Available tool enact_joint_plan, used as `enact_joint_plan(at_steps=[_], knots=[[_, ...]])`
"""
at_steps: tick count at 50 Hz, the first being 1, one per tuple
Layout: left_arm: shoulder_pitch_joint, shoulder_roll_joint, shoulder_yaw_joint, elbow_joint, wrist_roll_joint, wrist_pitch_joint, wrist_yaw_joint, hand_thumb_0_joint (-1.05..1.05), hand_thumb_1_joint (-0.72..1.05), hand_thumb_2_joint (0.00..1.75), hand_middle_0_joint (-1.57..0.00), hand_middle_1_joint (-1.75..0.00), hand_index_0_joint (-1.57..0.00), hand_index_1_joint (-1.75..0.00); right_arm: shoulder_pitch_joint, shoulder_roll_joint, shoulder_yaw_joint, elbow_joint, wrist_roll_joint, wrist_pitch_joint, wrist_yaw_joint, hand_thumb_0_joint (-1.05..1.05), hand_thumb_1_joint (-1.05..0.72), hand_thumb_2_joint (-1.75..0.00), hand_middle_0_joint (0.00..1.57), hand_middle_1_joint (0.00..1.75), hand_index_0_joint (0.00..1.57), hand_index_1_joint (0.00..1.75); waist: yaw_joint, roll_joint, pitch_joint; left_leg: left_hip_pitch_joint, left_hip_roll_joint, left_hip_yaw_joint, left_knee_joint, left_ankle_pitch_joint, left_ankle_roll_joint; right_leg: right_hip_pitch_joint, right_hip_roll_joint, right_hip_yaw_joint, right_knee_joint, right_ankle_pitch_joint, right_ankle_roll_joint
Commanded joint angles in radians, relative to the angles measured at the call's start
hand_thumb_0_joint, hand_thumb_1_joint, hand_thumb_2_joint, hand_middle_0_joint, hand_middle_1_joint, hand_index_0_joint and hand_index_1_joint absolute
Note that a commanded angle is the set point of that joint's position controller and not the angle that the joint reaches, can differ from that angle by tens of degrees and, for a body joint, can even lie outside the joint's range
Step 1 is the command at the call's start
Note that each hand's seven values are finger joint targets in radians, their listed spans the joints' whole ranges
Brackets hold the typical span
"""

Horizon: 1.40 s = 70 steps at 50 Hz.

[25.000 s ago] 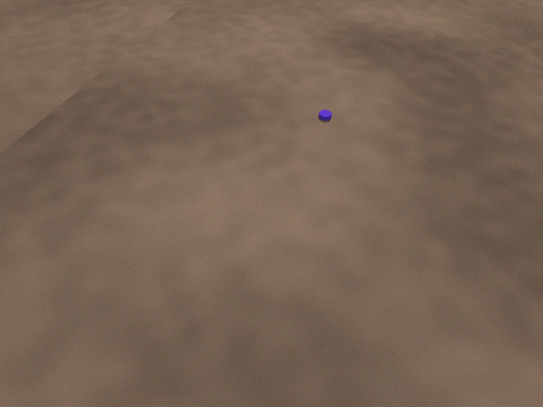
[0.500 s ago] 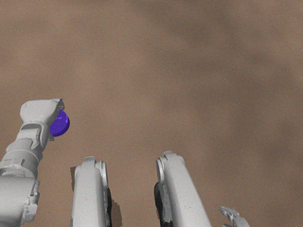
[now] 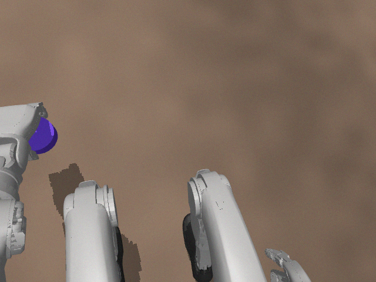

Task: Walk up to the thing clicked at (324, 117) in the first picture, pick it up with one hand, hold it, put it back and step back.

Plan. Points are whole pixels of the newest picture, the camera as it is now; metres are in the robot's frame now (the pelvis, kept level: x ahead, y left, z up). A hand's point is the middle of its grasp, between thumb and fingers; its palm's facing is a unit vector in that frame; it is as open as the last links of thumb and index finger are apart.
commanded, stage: crouch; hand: left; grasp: from above
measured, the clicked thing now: (36, 135) +0.44 +0.29 -0.19
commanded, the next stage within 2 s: lower in 0.40 s
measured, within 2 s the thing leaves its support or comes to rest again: rests again in 1.82 s
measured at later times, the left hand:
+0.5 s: hand (34, 141) +0.44 +0.30 -0.22, palm faces -0.46 -0.06 -0.88, open 10.6 cm
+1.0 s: hand (44, 147) +0.44 +0.30 -0.28, palm faces -0.46 -0.09 -0.88, open 10.5 cm
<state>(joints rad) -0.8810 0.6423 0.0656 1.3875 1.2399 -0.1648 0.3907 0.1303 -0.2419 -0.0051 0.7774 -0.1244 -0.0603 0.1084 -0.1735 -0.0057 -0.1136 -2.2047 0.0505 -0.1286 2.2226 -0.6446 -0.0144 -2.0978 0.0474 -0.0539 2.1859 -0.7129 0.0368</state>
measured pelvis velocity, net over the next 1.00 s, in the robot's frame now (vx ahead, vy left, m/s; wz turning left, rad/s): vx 0.00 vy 0.00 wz -0.07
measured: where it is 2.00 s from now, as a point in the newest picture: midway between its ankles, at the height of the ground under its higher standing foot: (157, 265)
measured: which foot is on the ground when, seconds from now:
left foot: down 0.00-1.00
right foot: down 0.00-1.00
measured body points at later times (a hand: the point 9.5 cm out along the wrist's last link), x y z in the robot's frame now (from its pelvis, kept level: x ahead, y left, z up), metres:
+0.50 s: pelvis +0.00 +0.00 -0.05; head +0.23 +0.07 +0.33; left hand +0.46 +0.30 -0.17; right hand +0.06 -0.27 -0.16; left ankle +0.09 +0.13 -0.35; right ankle +0.09 -0.13 -0.35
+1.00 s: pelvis +0.00 +0.00 -0.08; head +0.25 +0.08 +0.29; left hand +0.46 +0.30 -0.23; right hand +0.06 -0.27 -0.17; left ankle +0.09 +0.13 -0.35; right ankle +0.09 -0.13 -0.35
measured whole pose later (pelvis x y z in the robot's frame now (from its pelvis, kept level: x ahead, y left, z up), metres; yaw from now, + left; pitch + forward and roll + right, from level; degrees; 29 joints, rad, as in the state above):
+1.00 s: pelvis +0.00 +0.00 -0.08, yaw -4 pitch +30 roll -9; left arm -0.91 0.81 0.15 1.55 1.31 -0.25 0.51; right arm 0.09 -0.27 0.12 0.77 -0.21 -0.08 0.15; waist -0.24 -0.08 0.02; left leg -2.38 0.04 -0.22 2.50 -0.67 -0.04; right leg -2.25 0.08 -0.11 2.43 -0.72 0.04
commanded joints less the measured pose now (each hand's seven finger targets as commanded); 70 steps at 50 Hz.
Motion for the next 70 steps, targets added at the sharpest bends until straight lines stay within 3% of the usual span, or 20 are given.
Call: enact_joint_plan(at_steps=[1,8,16,18,21,26,27,31,34,38,39,42,46,50,52,55,58,59,61,70], knots=[[-0.317,0.258,0.04,-0.119,-0.004,-0.021,0.042,0.0,0.55,0.77,-0.88,-0.81,-0.93,-0.76,0.181,-0.222,-0.067,-0.023,-0.007,-0.005,-0.006,0.0,-0.9,-0.9,0.2,0.3,0.2,0.3,0.005,0.223,-0.663,0.506,-0.022,0.103,-0.171,0.148,0.04,0.275,0.027,-0.066,-0.226,0.229,-0.071],[-0.364,0.298,0.048,-0.079,0.013,-0.039,0.063,0.0,0.47,0.74,-0.83,-0.77,-0.87,-0.73,0.163,-0.241,-0.047,-0.016,-0.014,-0.005,-0.007,0.0,-0.9,-0.9,0.2,0.3,0.2,0.3,-0.008,0.257,-0.606,0.469,-0.019,0.076,-0.157,0.038,0.031,0.149,0.027,-0.101,-0.162,0.12,-0.08],[-0.365,0.31,0.042,-0.044,0.01,-0.036,0.076,0.0,0.42,0.67,-0.77,-0.77,-0.83,-0.71,0.167,-0.248,-0.023,-0.007,-0.027,-0.016,-0.005,0.0,-0.9,-0.9,0.2,0.3,0.2,0.3,-0.027,0.26,-0.578,0.431,-0.023,0.085,-0.096,0.063,0.033,0.135,0.029,-0.103,-0.133,0.151,-0.075],[-0.384,0.342,0.057,-0.071,0.009,-0.039,0.08,0.0,0.41,0.66,-0.76,-0.76,-0.82,-0.71,0.168,-0.253,-0.019,-0.006,-0.028,-0.015,-0.006,0.0,-0.9,-0.9,0.2,0.3,0.2,0.3,-0.019,0.27,-0.61,0.43,-0.021,0.081,-0.086,0.07,0.034,0.143,0.03,-0.107,-0.122,0.158,-0.073],[-0.352,0.32,0.04,-0.042,0.008,-0.038,0.073,0.0,0.42,0.68,-0.78,-0.77,-0.83,-0.72,0.169,-0.249,-0.013,-0.006,-0.029,-0.017,-0.001,0.0,-0.91,-0.9,0.2,0.3,0.2,0.3,-0.028,0.268,-0.59,0.419,-0.02,0.08,-0.069,0.088,0.033,0.148,0.033,-0.109,-0.108,0.18,-0.072],[-0.336,0.355,0.077,-0.076,0.003,-0.04,0.073,0.0,0.44,0.71,-0.82,-0.77,-0.86,-0.73,0.184,-0.26,-0.009,-0.002,-0.032,-0.012,0.005,0.0,-0.91,-0.9,0.2,0.3,0.2,0.3,-0.023,0.269,-0.626,0.414,-0.018,0.082,-0.04,0.149,0.035,0.193,0.034,-0.112,-0.089,0.248,-0.063],[-0.317,0.343,0.067,-0.05,-0.001,-0.038,0.073,0.0,0.44,0.7,-0.83,-0.76,-0.87,-0.72,0.177,-0.254,-0.004,-0.006,-0.033,-0.011,0.007,0.0,-0.91,-0.9,0.2,0.3,0.2,0.3,-0.021,0.261,-0.604,0.396,-0.017,0.081,-0.038,0.145,0.035,0.189,0.036,-0.113,-0.085,0.244,-0.063],[-0.321,0.34,0.054,-0.001,-0.005,-0.051,0.067,0.0,0.43,0.66,-0.83,-0.72,-0.86,-0.68,0.173,-0.26,0.013,-0.011,-0.04,-0.01,0.012,0.0,-0.91,-0.9,0.2,0.3,0.2,0.3,-0.052,0.21,-0.544,0.338,-0.014,0.073,-0.004,0.144,0.043,0.192,0.041,-0.117,-0.084,0.256,-0.054],[-0.309,0.371,0.073,-0.003,-0.001,-0.071,0.079,0.0,0.43,0.64,-0.83,-0.7,-0.86,-0.67,0.161,-0.265,0.02,-0.011,-0.044,-0.01,0.013,0.0,-0.91,-0.9,0.2,0.3,0.2,0.3,-0.036,0.244,-0.543,0.355,-0.014,0.066,-0.003,0.137,0.037,0.177,0.043,-0.127,-0.061,0.241,-0.06],[-0.325,0.395,0.088,-0.01,0.026,-0.093,0.102,0.0,0.47,0.63,-0.85,-0.69,-0.89,-0.65,0.155,-0.272,0.028,-0.016,-0.056,-0.009,0.019,0.0,-0.91,-0.9,0.2,0.3,0.2,0.3,-0.049,0.276,-0.564,0.376,-0.01,0.058,0.019,0.153,0.032,0.174,0.052,-0.138,-0.035,0.26,-0.061],[-0.328,0.416,0.111,-0.03,0.028,-0.099,0.113,0.0,0.48,0.63,-0.86,-0.69,-0.9,-0.65,0.161,-0.281,0.027,-0.016,-0.062,-0.01,0.018,0.0,-0.91,-0.9,0.2,0.3,0.2,0.3,-0.051,0.285,-0.581,0.39,-0.01,0.058,0.028,0.175,0.032,0.182,0.05,-0.141,-0.033,0.282,-0.058],[-0.323,0.414,0.107,0.003,0.04,-0.101,0.138,0.0,0.5,0.64,-0.88,-0.69,-0.91,-0.65,0.143,-0.285,0.035,-0.019,-0.069,-0.016,0.021,0.0,-0.91,-0.9,0.2,0.3,0.2,0.3,-0.065,0.303,-0.53,0.372,-0.01,0.054,0.036,0.135,0.029,0.138,0.05,-0.149,-0.019,0.242,-0.063],[-0.326,0.435,0.12,0.009,0.057,-0.096,0.169,0.0,0.5,0.58,-0.85,-0.68,-0.9,-0.63,0.128,-0.291,0.042,-0.021,-0.082,-0.023,0.026,0.0,-0.9,-0.9,0.2,0.3,0.2,0.3,-0.059,0.354,-0.527,0.387,-0.011,0.046,0.022,0.097,0.021,0.105,0.053,-0.161,-0.005,0.203,-0.069],[-0.331,0.419,0.102,0.028,0.053,-0.077,0.185,0.0,0.48,0.66,-0.86,-0.67,-0.9,-0.63,0.12,-0.297,0.048,-0.014,-0.088,-0.035,0.033,0.0,-0.9,-0.89,0.2,0.3,0.2,0.3,-0.069,0.36,-0.533,0.393,-0.007,0.04,0.036,0.111,0.021,0.093,0.058,-0.165,0.006,0.224,-0.068],[-0.326,0.422,0.107,0.071,0.047,-0.07,0.194,0.0,0.49,0.71,-0.87,-0.68,-0.9,-0.65,0.135,-0.297,0.061,-0.011,-0.101,-0.041,0.039,0.0,-0.9,-0.89,0.2,0.3,0.2,0.3,-0.094,0.308,-0.5,0.335,-0.007,0.041,0.064,0.122,0.031,0.124,0.06,-0.161,-0.005,0.247,-0.057],[-0.306,0.416,0.093,0.123,0.025,-0.068,0.197,0.0,0.45,0.66,-0.83,-0.67,-0.87,-0.63,0.121,-0.291,0.073,-0.013,-0.1,-0.049,0.042,0.0,-0.9,-0.89,0.2,0.3,0.2,0.3,-0.086,0.278,-0.472,0.294,-0.003,0.036,0.073,0.106,0.035,0.135,0.065,-0.154,-0.01,0.234,-0.055],[-0.305,0.462,0.115,0.123,0.031,-0.068,0.197,0.0,0.46,0.64,-0.83,-0.68,-0.87,-0.63,0.132,-0.305,0.082,-0.015,-0.115,-0.06,0.049,0.0,-0.9,-0.89,0.2,0.3,0.2,0.3,-0.098,0.287,-0.494,0.316,-0.001,0.03,0.084,0.158,0.032,0.171,0.066,-0.166,0.015,0.283,-0.053],[-0.299,0.441,0.101,0.143,0.031,-0.068,0.195,0.0,0.47,0.66,-0.85,-0.66,-0.88,-0.63,0.128,-0.306,0.083,-0.016,-0.116,-0.065,0.051,0.0,-0.9,-0.89,0.2,0.3,0.2,0.3,-0.102,0.28,-0.481,0.328,-0.001,0.028,0.091,0.157,0.031,0.154,0.066,-0.171,0.017,0.283,-0.054],[-0.289,0.479,0.139,0.149,0.027,-0.076,0.204,0.0,0.49,0.65,-0.86,-0.67,-0.9,-0.63,0.134,-0.324,0.088,-0.018,-0.119,-0.069,0.052,0.0,-0.9,-0.9,0.2,0.3,0.2,0.3,-0.106,0.287,-0.483,0.329,0.001,0.023,0.092,0.172,0.029,0.175,0.067,-0.181,0.016,0.293,-0.054],[-0.283,0.524,0.15,0.141,0.043,-0.106,0.232,0.0,0.53,0.69,-0.91,-0.67,-0.94,-0.64,0.092,-0.338,0.112,-0.036,-0.143,-0.083,0.063,0.0,-0.9,-0.9,0.2,0.3,0.2,0.3,-0.113,0.349,-0.45,0.328,0.007,0.011,0.098,0.122,0.021,0.159,0.075,-0.194,0.03,0.248,-0.061]])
